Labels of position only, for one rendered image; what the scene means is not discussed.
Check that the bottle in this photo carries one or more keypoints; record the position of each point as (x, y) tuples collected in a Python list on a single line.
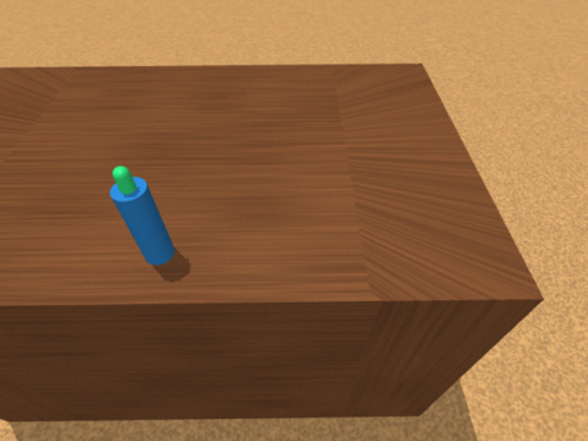
[(135, 203)]

